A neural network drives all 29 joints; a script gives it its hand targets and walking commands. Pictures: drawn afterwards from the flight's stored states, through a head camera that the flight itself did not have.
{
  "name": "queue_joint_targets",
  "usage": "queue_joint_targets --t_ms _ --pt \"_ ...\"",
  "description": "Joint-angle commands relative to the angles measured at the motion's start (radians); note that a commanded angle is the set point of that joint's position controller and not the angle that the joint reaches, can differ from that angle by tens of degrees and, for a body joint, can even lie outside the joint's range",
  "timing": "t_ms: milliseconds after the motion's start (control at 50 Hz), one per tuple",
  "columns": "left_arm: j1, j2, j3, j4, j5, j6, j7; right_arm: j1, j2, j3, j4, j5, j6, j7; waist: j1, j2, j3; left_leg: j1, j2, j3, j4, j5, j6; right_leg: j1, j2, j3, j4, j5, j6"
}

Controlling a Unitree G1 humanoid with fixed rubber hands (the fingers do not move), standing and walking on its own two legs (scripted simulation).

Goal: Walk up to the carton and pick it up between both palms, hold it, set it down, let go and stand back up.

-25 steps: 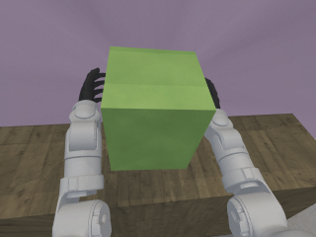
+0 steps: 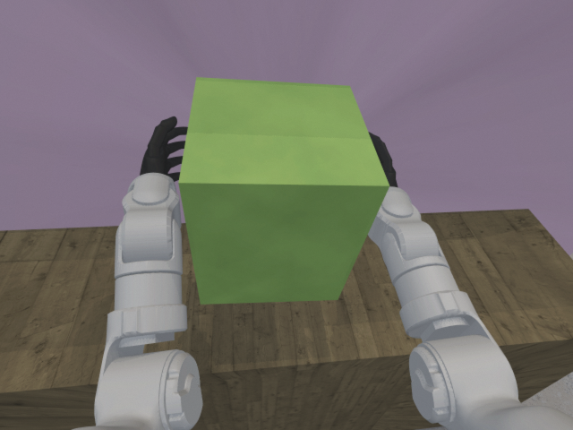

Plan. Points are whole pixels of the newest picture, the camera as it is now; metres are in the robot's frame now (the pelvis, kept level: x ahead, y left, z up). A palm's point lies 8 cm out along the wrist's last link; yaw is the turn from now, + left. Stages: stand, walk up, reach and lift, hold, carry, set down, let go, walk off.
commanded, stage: hold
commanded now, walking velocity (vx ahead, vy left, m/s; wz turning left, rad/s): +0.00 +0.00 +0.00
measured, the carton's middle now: (273, 198) +0.39 -0.01 +0.14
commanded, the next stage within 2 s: none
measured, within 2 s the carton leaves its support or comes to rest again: neither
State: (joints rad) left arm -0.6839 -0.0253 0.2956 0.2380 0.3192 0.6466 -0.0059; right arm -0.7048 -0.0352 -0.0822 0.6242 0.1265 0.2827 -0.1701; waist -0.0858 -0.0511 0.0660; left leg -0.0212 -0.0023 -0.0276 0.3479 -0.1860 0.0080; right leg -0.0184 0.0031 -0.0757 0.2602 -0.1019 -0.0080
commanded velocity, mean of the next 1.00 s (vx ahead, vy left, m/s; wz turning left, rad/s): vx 0.00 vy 0.00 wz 0.00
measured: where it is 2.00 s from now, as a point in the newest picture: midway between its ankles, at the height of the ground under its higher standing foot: outside the picture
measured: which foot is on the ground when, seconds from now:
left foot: down 0.00-1.00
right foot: down 0.00-1.00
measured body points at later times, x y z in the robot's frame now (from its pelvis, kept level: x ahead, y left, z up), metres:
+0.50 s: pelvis +0.00 +0.00 +0.00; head -0.05 +0.02 +0.45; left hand +0.38 +0.16 +0.20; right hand +0.38 -0.15 +0.19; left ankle +0.01 +0.11 -0.75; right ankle +0.04 -0.11 -0.75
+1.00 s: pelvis +0.00 +0.00 +0.00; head -0.04 +0.02 +0.45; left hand +0.38 +0.16 +0.21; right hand +0.38 -0.15 +0.19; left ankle +0.01 +0.11 -0.75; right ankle +0.04 -0.11 -0.75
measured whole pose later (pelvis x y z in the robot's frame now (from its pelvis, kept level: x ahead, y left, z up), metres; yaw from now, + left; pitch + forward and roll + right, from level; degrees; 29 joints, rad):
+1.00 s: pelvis +0.00 +0.00 +0.00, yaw +0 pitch -10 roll -1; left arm -0.63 -0.03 0.30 0.07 0.34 0.76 -0.05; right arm -0.68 -0.05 -0.01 0.49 0.20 0.39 -0.21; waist -0.09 -0.05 0.07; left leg 0.02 0.00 -0.04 0.35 -0.19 0.00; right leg 0.03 0.01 -0.08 0.26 -0.11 -0.01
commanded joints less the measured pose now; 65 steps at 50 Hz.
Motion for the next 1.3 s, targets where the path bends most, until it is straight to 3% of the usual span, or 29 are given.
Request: queue_joint_targets --t_ms 0,60,160,200,220,320,360,460,560,660,740,760,800,880,940,960,1000,1040,1120,1200,1280 --pt "-0.543 -0.581 -0.43 -0.035 -0.141 -0.046 -0.155 -0.797 0.571 0.338 -0.373 0.059 -0.096 0.096 -0.006 0.063 -0.456 -0.027 -0.045 0.046 -0.05 0.16 -0.022 0.216 0.043 -0.004 0.009 0.114 0.034" --pt "-0.573 -0.596 -0.481 -0.139 -0.167 -0.059 -0.143 -0.787 0.588 0.384 -0.411 0.097 -0.093 0.086 -0.017 0.088 -0.534 0.023 -0.049 0.039 -0.01 0.286 -0.043 0.242 0.055 -0.006 0.033 0.216 0.038" --pt "-0.508 -0.563 -0.423 -0.115 -0.127 -0.009 -0.162 -0.738 0.571 0.387 -0.368 0.107 -0.05 0.078 -0.001 0.056 -0.426 -0.021 -0.046 0.044 -0.051 0.215 -0.026 0.247 0.048 0.0 0.014 0.135 0.036" --pt "-0.501 -0.568 -0.449 -0.165 -0.14 0.003 -0.166 -0.744 0.572 0.415 -0.413 0.14 -0.047 0.071 -0.001 0.078 -0.44 -0.014 -0.049 0.045 -0.028 0.289 -0.039 0.269 0.055 0.001 0.024 0.195 0.033" --pt "-0.507 -0.567 -0.459 -0.187 -0.147 0.009 -0.167 -0.759 0.578 0.428 -0.442 0.147 -0.043 0.067 -0.003 0.061 -0.449 -0.007 -0.047 0.043 -0.021 0.312 -0.038 0.277 0.058 -0.001 0.024 0.208 0.035" --pt "-0.511 -0.562 -0.444 -0.141 -0.133 0.033 -0.17 -0.776 0.565 0.391 -0.434 0.132 -0.018 0.07 0.004 0.067 -0.383 -0.06 -0.044 0.048 -0.063 0.169 -0.026 0.232 0.052 -0.001 0.007 0.069 0.028" --pt "-0.563 -0.573 -0.47 -0.192 -0.15 0.029 -0.169 -0.772 0.577 0.382 -0.427 0.13 -0.014 0.077 -0.014 0.086 -0.414 -0.055 -0.038 0.048 -0.066 0.166 -0.03 0.232 0.056 -0.003 0.016 0.056 0.023" --pt "-0.564 -0.562 -0.443 -0.13 -0.136 0.039 -0.174 -0.757 0.565 0.339 -0.373 0.104 0.007 0.082 -0.023 0.097 -0.369 -0.091 -0.036 0.05 -0.092 0.083 -0.025 0.221 0.048 0.001 0.009 0.0 0.026" --pt "-0.55 -0.576 -0.468 -0.173 -0.17 0.037 -0.176 -0.805 0.58 0.389 -0.466 0.134 -0.008 0.074 -0.012 0.081 -0.48 -0.028 -0.043 0.042 -0.043 0.222 -0.039 0.26 0.056 -0.007 0.024 0.115 0.031" --pt "-0.51 -0.545 -0.414 -0.15 -0.131 0.044 -0.181 -0.771 0.586 0.413 -0.437 0.138 0.003 0.067 0.017 0.045 -0.417 -0.052 -0.05 0.053 -0.058 0.202 -0.017 0.276 0.051 0.001 0.018 0.12 0.037" --pt "-0.524 -0.562 -0.471 -0.237 -0.158 0.039 -0.183 -0.746 0.588 0.436 -0.492 0.162 0.001 0.056 -0.015 0.081 -0.472 0.004 -0.054 0.047 -0.015 0.317 -0.046 0.289 0.056 -0.001 0.029 0.222 0.038" --pt "-0.506 -0.559 -0.471 -0.248 -0.153 0.041 -0.182 -0.743 0.588 0.453 -0.512 0.171 0.002 0.052 -0.009 0.075 -0.482 0.016 -0.055 0.047 -0.007 0.351 -0.047 0.298 0.058 -0.001 0.034 0.255 0.041" --pt "-0.499 -0.54 -0.464 -0.245 -0.144 0.046 -0.185 -0.705 0.576 0.441 -0.483 0.169 0.017 0.048 -0.022 0.078 -0.437 0.003 -0.055 0.045 -0.021 0.312 -0.048 0.285 0.054 0.0 0.027 0.226 0.044" --pt "-0.494 -0.521 -0.431 -0.217 -0.129 0.061 -0.2 -0.737 0.581 0.435 -0.501 0.15 0.018 0.054 0.006 0.04 -0.393 -0.059 -0.058 0.056 -0.063 0.192 -0.02 0.292 0.041 0.003 0.015 0.146 0.047" --pt "-0.498 -0.55 -0.48 -0.259 -0.154 0.054 -0.192 -0.741 0.59 0.453 -0.544 0.165 0.012 0.054 -0.003 0.066 -0.448 -0.036 -0.052 0.052 -0.044 0.255 -0.033 0.3 0.05 0.001 0.03 0.198 0.04" --pt "-0.493 -0.541 -0.464 -0.23 -0.14 0.055 -0.191 -0.728 0.577 0.444 -0.512 0.159 0.016 0.055 -0.005 0.066 -0.402 -0.03 -0.052 0.051 -0.046 0.255 -0.036 0.279 0.049 0.002 0.024 0.191 0.039" --pt "-0.509 -0.546 -0.464 -0.229 -0.132 0.057 -0.19 -0.721 0.565 0.423 -0.486 0.151 0.017 0.06 -0.005 0.088 -0.39 -0.031 -0.045 0.052 -0.058 0.223 -0.04 0.257 0.052 -0.007 0.018 0.119 0.03" --pt "-0.508 -0.534 -0.444 -0.197 -0.126 0.065 -0.192 -0.723 0.555 0.399 -0.45 0.136 0.02 0.068 -0.005 0.073 -0.361 -0.043 -0.038 0.054 -0.075 0.179 -0.028 0.243 0.052 -0.006 0.008 0.065 0.028" --pt "-0.547 -0.562 -0.491 -0.245 -0.163 0.054 -0.189 -0.74 0.571 0.394 -0.492 0.134 0.01 0.069 -0.032 0.094 -0.434 -0.032 -0.037 0.048 -0.059 0.2 -0.04 0.262 0.052 -0.005 0.021 0.101 0.029" --pt "-0.504 -0.544 -0.438 -0.192 -0.125 0.065 -0.193 -0.723 0.557 0.39 -0.448 0.126 0.013 0.071 -0.007 0.081 -0.391 -0.034 -0.037 0.054 -0.07 0.198 -0.03 0.269 0.053 -0.005 0.015 0.089 0.028" --pt "-0.508 -0.549 -0.472 -0.256 -0.156 0.056 -0.192 -0.745 0.572 0.428 -0.528 0.151 -0.001 0.064 -0.01 0.074 -0.476 0.006 -0.046 0.05 -0.032 0.297 -0.039 0.292 0.055 -0.005 0.028 0.183 0.036"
